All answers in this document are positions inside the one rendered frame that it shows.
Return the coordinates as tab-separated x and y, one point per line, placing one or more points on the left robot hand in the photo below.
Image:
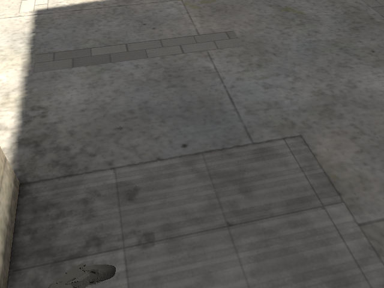
81	276

